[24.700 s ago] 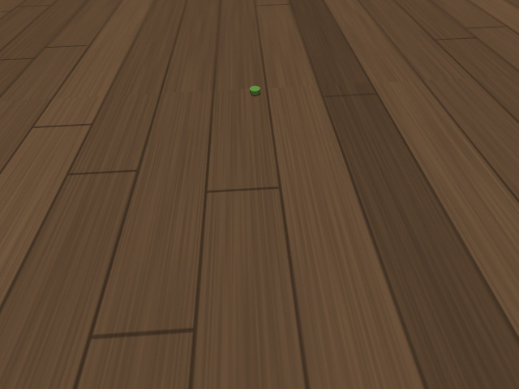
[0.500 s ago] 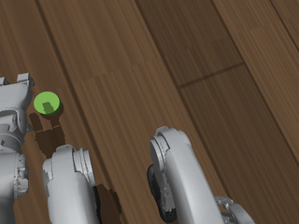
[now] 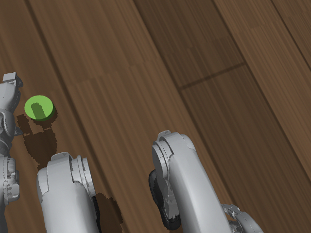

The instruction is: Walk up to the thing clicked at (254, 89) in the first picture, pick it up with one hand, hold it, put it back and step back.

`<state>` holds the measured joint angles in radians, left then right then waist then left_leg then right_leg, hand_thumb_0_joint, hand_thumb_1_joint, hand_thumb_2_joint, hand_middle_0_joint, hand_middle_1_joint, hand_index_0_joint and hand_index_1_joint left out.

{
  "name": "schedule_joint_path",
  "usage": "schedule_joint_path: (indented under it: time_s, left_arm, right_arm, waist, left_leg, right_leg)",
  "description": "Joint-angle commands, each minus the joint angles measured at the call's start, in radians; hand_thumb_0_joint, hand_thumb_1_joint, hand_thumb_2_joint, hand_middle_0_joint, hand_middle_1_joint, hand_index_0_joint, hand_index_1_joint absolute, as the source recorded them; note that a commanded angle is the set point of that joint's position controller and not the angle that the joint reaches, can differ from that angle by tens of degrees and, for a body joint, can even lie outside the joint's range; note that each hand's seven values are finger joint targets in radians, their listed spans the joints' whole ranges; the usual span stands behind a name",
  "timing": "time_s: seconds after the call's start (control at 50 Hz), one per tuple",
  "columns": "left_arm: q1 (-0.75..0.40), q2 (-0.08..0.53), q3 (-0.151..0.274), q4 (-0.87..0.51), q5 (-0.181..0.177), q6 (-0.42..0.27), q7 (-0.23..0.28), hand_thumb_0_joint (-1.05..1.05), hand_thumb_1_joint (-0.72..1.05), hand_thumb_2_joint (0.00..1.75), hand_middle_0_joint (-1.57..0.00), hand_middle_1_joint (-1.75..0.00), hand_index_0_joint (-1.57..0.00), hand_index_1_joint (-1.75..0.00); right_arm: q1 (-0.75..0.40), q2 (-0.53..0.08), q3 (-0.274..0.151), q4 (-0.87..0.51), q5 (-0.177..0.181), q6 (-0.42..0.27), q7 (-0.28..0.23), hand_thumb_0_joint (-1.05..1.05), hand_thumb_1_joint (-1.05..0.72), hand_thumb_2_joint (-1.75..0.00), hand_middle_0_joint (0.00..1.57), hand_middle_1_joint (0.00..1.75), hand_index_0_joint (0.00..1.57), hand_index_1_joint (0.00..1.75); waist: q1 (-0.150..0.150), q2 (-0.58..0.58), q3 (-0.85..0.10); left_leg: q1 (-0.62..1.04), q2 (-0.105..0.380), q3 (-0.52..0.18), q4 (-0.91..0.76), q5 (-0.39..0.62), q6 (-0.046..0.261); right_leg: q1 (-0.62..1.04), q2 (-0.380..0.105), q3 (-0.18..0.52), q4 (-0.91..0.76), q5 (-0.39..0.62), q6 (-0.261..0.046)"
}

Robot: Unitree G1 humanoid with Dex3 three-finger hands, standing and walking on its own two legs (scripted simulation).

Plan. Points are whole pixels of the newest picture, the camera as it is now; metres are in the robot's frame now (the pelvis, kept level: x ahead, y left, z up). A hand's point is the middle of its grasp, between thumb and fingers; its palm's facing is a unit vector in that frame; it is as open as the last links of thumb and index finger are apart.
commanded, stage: rise first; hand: left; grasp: from above
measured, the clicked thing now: (40, 108) +0.48 +0.27 -0.30
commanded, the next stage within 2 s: approach in 0.64 s
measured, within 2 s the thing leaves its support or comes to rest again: neither
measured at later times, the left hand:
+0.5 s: hand (11, 113) +0.44 +0.30 -0.18, palm faces -0.45 -0.10 -0.89, open 13.6 cm
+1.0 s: hand (23, 105) +0.46 +0.27 -0.19, palm faces -0.43 -0.09 -0.90, open 13.8 cm
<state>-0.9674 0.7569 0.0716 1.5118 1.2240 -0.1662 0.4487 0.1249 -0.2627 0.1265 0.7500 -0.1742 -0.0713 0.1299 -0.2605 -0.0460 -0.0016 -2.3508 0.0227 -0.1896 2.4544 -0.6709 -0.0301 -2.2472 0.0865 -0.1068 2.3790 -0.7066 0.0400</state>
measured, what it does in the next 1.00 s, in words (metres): stands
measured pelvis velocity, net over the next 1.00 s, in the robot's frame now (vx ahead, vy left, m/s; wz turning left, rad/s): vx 0.00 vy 0.00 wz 0.00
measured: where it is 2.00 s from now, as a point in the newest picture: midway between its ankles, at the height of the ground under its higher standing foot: (131, 220)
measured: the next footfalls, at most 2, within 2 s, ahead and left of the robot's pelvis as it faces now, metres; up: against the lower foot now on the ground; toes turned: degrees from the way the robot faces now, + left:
none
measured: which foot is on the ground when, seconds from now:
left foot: down 0.00-1.00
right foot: down 0.00-1.00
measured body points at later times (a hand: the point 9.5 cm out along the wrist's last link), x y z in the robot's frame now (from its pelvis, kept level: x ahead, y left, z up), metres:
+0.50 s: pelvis +0.00 +0.00 +0.00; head +0.23 +0.09 +0.38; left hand +0.46 +0.30 -0.13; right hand +0.06 -0.26 -0.10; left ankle +0.08 +0.14 -0.28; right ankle +0.10 -0.12 -0.28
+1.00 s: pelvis +0.00 +0.00 +0.00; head +0.24 +0.09 +0.37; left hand +0.48 +0.28 -0.13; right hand +0.05 -0.26 -0.10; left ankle +0.08 +0.14 -0.28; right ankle +0.10 -0.12 -0.28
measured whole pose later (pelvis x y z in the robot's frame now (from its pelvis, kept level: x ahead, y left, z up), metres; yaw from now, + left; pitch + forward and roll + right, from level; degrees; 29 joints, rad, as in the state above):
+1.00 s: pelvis +0.00 +0.00 +0.00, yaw +0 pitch +32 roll -9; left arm -1.04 0.73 -0.01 1.55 1.22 -0.15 0.47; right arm 0.14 -0.26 0.15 0.76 -0.18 -0.10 0.14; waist -0.29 -0.06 -0.01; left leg -2.36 0.02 -0.19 2.45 -0.66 -0.03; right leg -2.26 0.09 -0.11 2.38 -0.69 0.04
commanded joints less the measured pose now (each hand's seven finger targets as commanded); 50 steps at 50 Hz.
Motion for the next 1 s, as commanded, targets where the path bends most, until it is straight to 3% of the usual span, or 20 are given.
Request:
schedule_joint_path:
  time_s: [0.0,0.06,0.18,0.28,0.32,0.38,0.4,0.5,0.54,0.64,0.66,0.7,0.72,0.74,0.76,0.78,0.84,0.88,0.94,0.98]
  left_arm:
    - [-0.304,0.219,0.01,-0.15,-0.01,-0.004,0.04,0.0,-0.48,0.93,-0.12,-1.02,-0.14,-1.0]
    - [-0.281,0.238,0.025,-0.161,-0.011,0.0,0.038,0.0,-0.47,0.93,-0.14,-0.99,-0.15,-0.98]
    - [-0.27,0.203,0.003,-0.157,-0.021,0.01,0.028,0.0,-0.46,0.93,-0.15,-0.98,-0.16,-0.97]
    - [-0.293,0.197,-0.003,-0.195,-0.018,0.009,0.025,0.0,-0.44,0.91,-0.16,-0.97,-0.17,-0.96]
    - [-0.291,0.163,-0.02,-0.155,-0.021,0.011,0.025,0.0,-0.45,0.92,-0.15,-0.98,-0.16,-0.97]
    - [-0.324,0.194,-0.018,-0.126,-0.016,0.002,0.028,0.0,-0.47,0.93,-0.15,-0.97,-0.16,-0.97]
    - [-0.303,0.173,-0.024,-0.092,-0.018,0.002,0.028,0.0,-0.47,0.94,-0.16,-0.97,-0.16,-0.96]
    - [-0.278,0.198,-0.006,-0.091,-0.002,-0.004,0.037,0.0,-0.46,0.93,-0.18,-0.94,-0.17,-0.94]
    - [-0.306,0.234,0.016,-0.128,-0.005,-0.005,0.045,0.0,-0.46,0.93,-0.18,-0.93,-0.17,-0.94]
    - [-0.311,0.203,-0.003,-0.129,0.005,0.007,0.056,0.0,-0.44,0.9,-0.18,-0.93,-0.19,-0.93]
    - [-0.314,0.221,0.012,-0.133,-0.003,0.007,0.06,0.0,-0.45,0.91,-0.18,-0.94,-0.18,-0.94]
    - [-0.301,0.175,-0.007,-0.088,-0.016,0.013,0.055,0.0,-0.44,0.91,-0.18,-0.94,-0.18,-0.94]
    - [-0.306,0.185,-0.013,-0.119,-0.013,0.011,0.056,0.0,-0.49,0.98,-0.19,-0.91,-0.16,-0.94]
    - [-0.311,0.203,-0.001,-0.095,-0.014,0.012,0.054,0.0,-0.47,0.95,-0.15,-0.95,-0.14,-0.96]
    - [-0.309,0.195,-0.009,-0.09,-0.015,0.013,0.053,0.0,-0.47,0.94,-0.13,-0.98,-0.13,-0.97]
    - [-0.308,0.164,-0.028,-0.073,-0.017,0.012,0.048,0.0,-0.47,0.94,-0.12,-0.99,-0.13,-0.98]
    - [-0.392,0.14,-0.057,-0.096,-0.024,-0.001,0.045,0.0,-0.51,0.97,-0.1,-1.0,-0.11,-1.0]
    - [-0.454,0.132,-0.067,-0.145,-0.026,-0.009,0.052,0.0,-0.5,0.97,-0.1,-1.02,-0.11,-1.0]
    - [-0.496,0.117,-0.084,-0.121,-0.01,-0.002,0.072,0.0,-0.51,0.97,-0.09,-1.03,-0.1,-1.02]
    - [-0.486,0.131,-0.078,-0.065,0.005,0.017,0.092,0.0,-0.5,0.96,-0.09,-1.04,-0.11,-1.02]
  right_arm:
    - [0.2,-0.261,-0.077,-0.011,0.005,-0.006,-0.007,0.0,-0.91,-0.9,0.2,0.3,0.2,0.3]
    - [0.206,-0.262,-0.08,-0.014,0.008,-0.006,-0.003,0.0,-0.91,-0.9,0.2,0.3,0.2,0.3]
    - [0.198,-0.259,-0.083,-0.019,0.014,-0.004,0.001,0.0,-0.9,-0.9,0.2,0.3,0.2,0.3]
    - [0.194,-0.262,-0.085,-0.021,0.02,0.002,-0.002,0.0,-0.9,-0.9,0.2,0.3,0.2,0.3]
    - [0.2,-0.259,-0.087,-0.013,0.019,0.0,-0.002,0.0,-0.9,-0.9,0.2,0.3,0.2,0.3]
    - [0.2,-0.26,-0.076,-0.014,0.018,-0.002,-0.007,0.0,-0.9,-0.9,0.2,0.3,0.2,0.3]
    - [0.205,-0.259,-0.074,-0.015,0.014,-0.004,-0.007,0.0,-0.9,-0.9,0.2,0.3,0.2,0.3]
    - [0.202,-0.259,-0.07,-0.017,0.008,-0.013,-0.005,0.0,-0.9,-0.9,0.2,0.3,0.2,0.3]
    - [0.197,-0.264,-0.068,-0.022,0.007,-0.013,-0.006,0.0,-0.9,-0.9,0.2,0.3,0.2,0.3]
    - [0.195,-0.26,-0.065,-0.022,0.003,-0.013,-0.002,0.0,-0.9,-0.9,0.2,0.3,0.2,0.3]
    - [0.193,-0.265,-0.07,-0.021,0.009,-0.013,-0.004,0.0,-0.9,-0.9,0.2,0.3,0.2,0.3]
    - [0.205,-0.263,-0.07,-0.021,0.004,-0.021,0.002,0.0,-0.9,-0.9,0.2,0.3,0.2,0.3]
    - [0.195,-0.263,-0.067,-0.016,0.005,-0.018,0.0,0.0,-0.9,-0.9,0.2,0.3,0.2,0.3]
    - [0.205,-0.266,-0.066,-0.019,0.005,-0.018,-0.001,0.0,-0.9,-0.89,0.2,0.3,0.2,0.3]
    - [0.204,-0.266,-0.066,-0.019,0.006,-0.018,-0.001,0.0,-0.9,-0.89,0.2,0.3,0.2,0.3]
    - [0.206,-0.262,-0.065,-0.016,0.004,-0.021,0.002,0.0,-0.9,-0.89,0.2,0.3,0.2,0.3]
    - [0.219,-0.263,-0.06,-0.005,0.001,-0.03,0.004,0.0,-0.9,-0.89,0.2,0.3,0.2,0.3]
    - [0.228,-0.266,-0.06,-0.003,0.0,-0.031,0.002,0.0,-0.9,-0.89,0.2,0.3,0.2,0.3]
    - [0.233,-0.27,-0.059,0.003,-0.006,-0.036,0.001,0.0,-0.9,-0.89,0.2,0.3,0.2,0.3]
    - [0.227,-0.272,-0.054,0.001,-0.01,-0.037,0.004,0.0,-0.9,-0.89,0.2,0.3,0.2,0.3]
  waist:
    - [-0.006,0.347,-0.681]
    - [0.008,0.362,-0.68]
    - [0.013,0.349,-0.665]
    - [0.011,0.372,-0.703]
    - [-0.008,0.337,-0.661]
    - [-0.018,0.31,-0.643]
    - [-0.024,0.286,-0.616]
    - [-0.004,0.336,-0.648]
    - [0.005,0.343,-0.671]
    - [-0.013,0.366,-0.669]
    - [0.002,0.354,-0.669]
    - [-0.023,0.336,-0.618]
    - [-0.008,0.353,-0.642]
    - [-0.018,0.328,-0.646]
    - [-0.016,0.323,-0.64]
    - [-0.032,0.325,-0.623]
    - [-0.06,0.313,-0.622]
    - [-0.067,0.356,-0.676]
    - [-0.086,0.38,-0.668]
    - [-0.08,0.399,-0.648]
  left_leg:
    - [0.511,0.003,0.115,-0.221,0.17,0.053]
    - [0.506,0.003,0.117,-0.232,0.163,0.05]
    - [0.501,0.002,0.115,-0.242,0.15,0.052]
    - [0.541,0.0,0.111,-0.251,0.161,0.047]
    - [0.518,0.001,0.112,-0.245,0.151,0.05]
    - [0.471,0.002,0.11,-0.229,0.133,0.056]
    - [0.453,0.001,0.113,-0.223,0.128,0.059]
    - [0.498,-0.001,0.113,-0.244,0.135,0.049]
    - [0.508,-0.002,0.114,-0.243,0.131,0.05]
    - [0.509,0.001,0.114,-0.24,0.138,0.048]
    - [0.5,-0.001,0.113,-0.246,0.124,0.05]
    - [0.48,-0.001,0.112,-0.247,0.114,0.051]
    - [0.488,0.001,0.113,-0.244,0.129,0.051]
    - [0.473,-0.001,0.111,-0.237,0.124,0.055]
    - [0.477,-0.001,0.111,-0.239,0.125,0.055]
    - [0.472,0.0,0.11,-0.238,0.121,0.054]
    - [0.464,0.005,0.1,-0.22,0.121,0.054]
    - [0.503,0.004,0.095,-0.225,0.133,0.048]
    - [0.522,0.008,0.093,-0.224,0.122,0.042]
    - [0.521,0.008,0.097,-0.23,0.12,0.039]
  right_leg:
    - [0.325,0.011,-0.089,-0.249,0.263,-0.067]
    - [0.335,0.011,-0.086,-0.252,0.251,-0.07]
    - [0.314,0.013,-0.086,-0.254,0.239,-0.073]
    - [0.308,0.012,-0.091,-0.25,0.246,-0.075]
    - [0.298,0.01,-0.09,-0.255,0.243,-0.072]
    - [0.308,0.013,-0.075,-0.268,0.221,-0.07]
    - [0.311,0.011,-0.076,-0.275,0.221,-0.066]
    - [0.321,0.012,-0.084,-0.256,0.214,-0.074]
    - [0.318,0.01,-0.086,-0.256,0.211,-0.074]
    - [0.31,0.014,-0.084,-0.254,0.225,-0.075]
    - [0.293,0.011,-0.087,-0.254,0.209,-0.076]
    - [0.279,0.01,-0.093,-0.258,0.204,-0.074]
    - [0.297,0.013,-0.086,-0.263,0.219,-0.074]
    - [0.296,0.011,-0.088,-0.261,0.211,-0.072]
    - [0.297,0.01,-0.088,-0.263,0.213,-0.071]
    - [0.297,0.013,-0.087,-0.261,0.212,-0.072]
    - [0.295,0.016,-0.082,-0.263,0.214,-0.071]
    - [0.3,0.016,-0.09,-0.258,0.222,-0.073]
    - [0.276,0.017,-0.1,-0.257,0.214,-0.074]
    - [0.263,0.017,-0.104,-0.247,0.216,-0.078]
